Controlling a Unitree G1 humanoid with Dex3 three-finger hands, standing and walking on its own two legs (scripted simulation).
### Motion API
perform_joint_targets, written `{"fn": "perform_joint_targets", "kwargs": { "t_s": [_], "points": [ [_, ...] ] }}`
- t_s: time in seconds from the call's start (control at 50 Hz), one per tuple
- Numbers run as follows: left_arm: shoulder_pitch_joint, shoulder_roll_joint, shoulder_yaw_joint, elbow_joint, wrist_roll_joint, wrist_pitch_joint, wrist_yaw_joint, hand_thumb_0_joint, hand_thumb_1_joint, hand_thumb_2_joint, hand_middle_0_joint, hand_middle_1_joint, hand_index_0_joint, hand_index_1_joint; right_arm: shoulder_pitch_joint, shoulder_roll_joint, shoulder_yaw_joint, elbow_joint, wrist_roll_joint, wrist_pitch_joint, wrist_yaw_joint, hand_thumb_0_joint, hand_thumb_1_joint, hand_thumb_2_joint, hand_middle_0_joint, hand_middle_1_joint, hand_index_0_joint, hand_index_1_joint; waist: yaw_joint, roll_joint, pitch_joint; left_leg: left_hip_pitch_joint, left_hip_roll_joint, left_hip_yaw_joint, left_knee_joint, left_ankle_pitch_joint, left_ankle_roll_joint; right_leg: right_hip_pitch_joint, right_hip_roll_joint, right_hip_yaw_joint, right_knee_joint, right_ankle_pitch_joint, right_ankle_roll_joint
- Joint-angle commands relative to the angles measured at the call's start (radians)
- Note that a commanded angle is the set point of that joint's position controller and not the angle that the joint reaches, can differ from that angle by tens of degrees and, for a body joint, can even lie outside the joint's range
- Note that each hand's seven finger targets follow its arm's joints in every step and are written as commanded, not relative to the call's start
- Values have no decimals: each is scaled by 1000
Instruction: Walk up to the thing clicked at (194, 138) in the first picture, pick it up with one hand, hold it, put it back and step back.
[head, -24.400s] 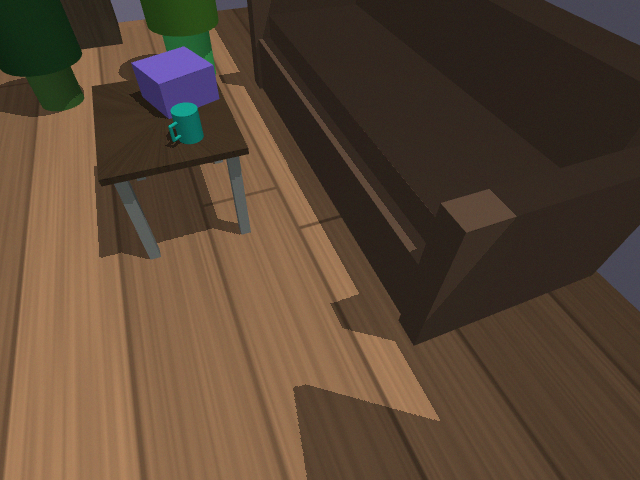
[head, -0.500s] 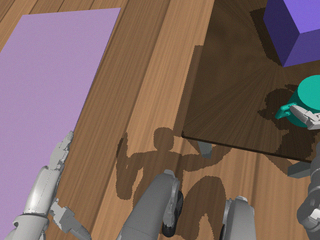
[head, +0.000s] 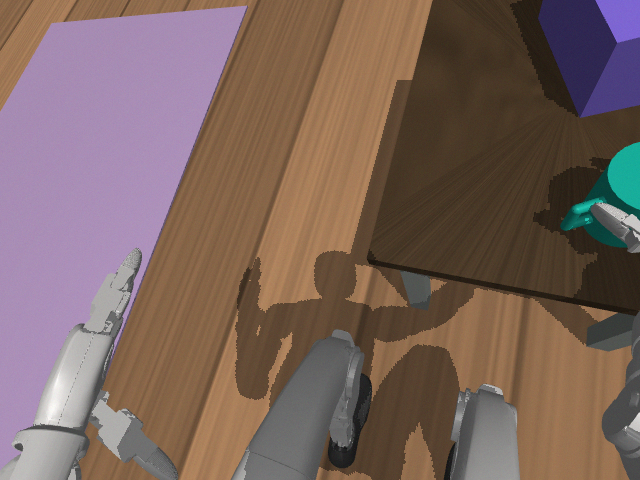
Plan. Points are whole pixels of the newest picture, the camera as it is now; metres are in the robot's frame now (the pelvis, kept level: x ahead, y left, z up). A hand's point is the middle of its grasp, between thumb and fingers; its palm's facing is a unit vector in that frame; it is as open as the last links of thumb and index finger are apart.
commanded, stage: loosen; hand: right
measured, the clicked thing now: (619, 202) +0.50 -0.21 -0.07
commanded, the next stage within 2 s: open in 0.02 s
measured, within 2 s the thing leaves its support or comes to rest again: neither
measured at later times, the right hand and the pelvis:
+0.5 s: hand out of the picture +0.51 -0.24 -0.05, palm faces +0.29 +0.96 +0.00, open 11.5 cm; pelvis +0.00 +0.00 -0.01, yaw +0 degrees
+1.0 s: hand out of the picture +0.51 -0.24 -0.05, palm faces +0.30 +0.95 -0.01, open 16.6 cm; pelvis -0.01 +0.00 -0.01, yaw +0 degrees
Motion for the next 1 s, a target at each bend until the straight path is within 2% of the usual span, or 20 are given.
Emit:
{"fn": "perform_joint_targets", "kwargs": {
  "t_s": [0.0,0.08,0.14,0.16,0.3,0.32,0.34,0.36,0.42,0.48,0.52,0.54,0.56,0.6,0.62,0.66,0.7,0.82,0.92,0.98],
  "points": [
    [76,176,162,-160,-10,-56,28,0,-489,5,-47,-60,-78,-28,-368,-248,1,-221,9,-72,-3,0,177,-853,1100,1050,1141,1051,-5,-337,-559,391,-31,-20,-124,157,48,329,16,-21,-241,278,-2],
    [74,175,157,-159,-11,-55,27,0,-500,17,-50,-63,-77,-35,-363,-240,10,-204,3,-66,-3,0,372,-569,1046,857,1078,858,-2,-347,-538,352,-32,-9,-113,147,51,345,14,-15,-244,287,2],
    [68,187,164,-181,-15,-56,30,0,-521,34,-50,-56,-65,-41,-371,-251,16,-212,-1,-62,2,0,435,-597,945,826,980,827,-1,-340,-534,362,-29,-10,-120,113,49,326,16,-16,-256,225,0],
    [74,192,171,-179,-14,-56,31,0,-550,57,-59,-64,-60,-63,-373,-239,23,-199,-1,-59,3,0,369,-599,1007,860,1042,861,3,-339,-513,347,-30,-7,-117,96,51,317,17,-14,-262,207,1],
    [96,182,177,-171,-17,-61,30,0,-533,39,-52,-56,-59,-48,-330,-236,11,-196,11,-47,16,0,348,-565,855,745,881,746,-3,-345,-535,352,-32,-8,-109,141,51,327,15,-17,-238,272,0],
    [85,187,182,-192,-21,-64,30,0,-556,57,-59,-63,-56,-67,-324,-215,21,-191,15,-43,17,0,268,-586,915,797,940,798,4,-331,-532,351,-32,-3,-102,149,52,329,15,-13,-239,287,1],
    [96,188,185,-189,-19,-64,30,0,-532,38,-53,-58,-61,-50,-349,-224,16,-215,16,-46,16,0,316,-566,835,735,860,736,2,-343,-536,355,-32,-5,-107,151,53,324,17,-13,-242,281,1],
    [93,195,189,-204,-23,-64,30,0,-561,61,-60,-62,-55,-69,-341,-228,11,-194,17,-44,14,0,236,-599,915,802,940,803,10,-328,-532,357,-31,-5,-111,141,51,318,18,-13,-242,261,-1],
    [90,189,188,-192,-24,-67,30,0,-534,38,-52,-56,-60,-49,-327,-225,14,-191,13,-44,13,0,249,-556,824,718,848,719,2,-327,-521,349,-30,-7,-103,139,51,307,17,-17,-236,262,-1],
    [94,199,202,-198,-22,-66,30,0,-559,57,-59,-61,-54,-67,-330,-221,17,-182,13,-46,10,0,192,-592,895,785,916,785,9,-333,-514,333,-31,-3,-101,138,52,323,16,-13,-237,273,2],
    [106,192,194,-195,-20,-63,29,0,-540,42,-54,-57,-58,-53,-345,-240,6,-213,11,-49,5,0,281,-477,735,631,756,632,1,-332,-523,348,-31,-7,-102,135,53,306,17,-15,-238,261,0],
    [104,193,201,-203,-23,-65,29,0,-536,39,-52,-56,-58,-50,-327,-211,29,-182,8,-43,10,0,294,-430,681,586,696,587,11,-321,-527,349,-30,-8,-105,147,50,318,16,-19,-230,271,-2],
    [113,190,201,-181,-21,-60,29,0,-538,40,-54,-58,-59,-53,-350,-243,5,-218,10,-46,6,0,314,-388,629,535,643,535,7,-326,-518,350,-30,-11,-109,130,51,299,16,-19,-232,246,-4],
    [102,198,203,-199,-24,-63,29,0,-547,47,-57,-60,-57,-61,-337,-205,26,-197,16,-38,11,0,342,-341,543,465,556,466,7,-323,-517,333,-31,-6,-104,128,52,311,16,-15,-240,251,-1],
    [114,200,205,-183,-24,-59,29,0,-550,50,-59,-63,-57,-65,-358,-240,9,-223,13,-39,8,0,358,-337,517,453,532,454,8,-345,-519,316,-30,-6,-100,126,54,329,15,-13,-239,262,3],
    [104,205,210,-209,-24,-61,28,0,-553,53,-60,-64,-56,-69,-340,-200,33,-192,12,-33,13,0,395,-302,441,399,457,399,18,-332,-523,318,-31,-1,-98,130,53,334,15,-10,-237,268,2],
    [118,201,205,-205,-22,-60,29,0,-557,55,-61,-65,-54,-72,-361,-237,13,-218,11,-34,9,0,411,-264,364,340,378,340,11,-317,-527,361,-27,-12,-111,124,50,283,19,-19,-232,230,-5],
    [111,192,194,-196,-25,-63,30,0,-528,33,-57,-63,-64,-56,-339,-208,32,-198,14,-27,13,0,503,-151,136,163,150,163,19,-318,-520,357,-28,-13,-111,129,47,283,18,-23,-226,231,-5],
    [121,202,194,-198,-22,-57,30,0,-534,37,-55,-60,-60,-56,-381,-323,-20,-316,8,-29,6,0,595,-50,52,66,63,66,-31,-392,-630,401,-29,-15,-104,172,54,375,16,-23,-235,318,2],
    [118,212,193,-181,-27,-47,31,0,-534,38,-53,-58,-57,-53,-390,-343,-28,-376,16,-12,13,0,583,-46,48,59,56,59,-41,-448,-644,394,-32,-9,-114,177,58,465,11,-19,-266,371,13]
  ]
}}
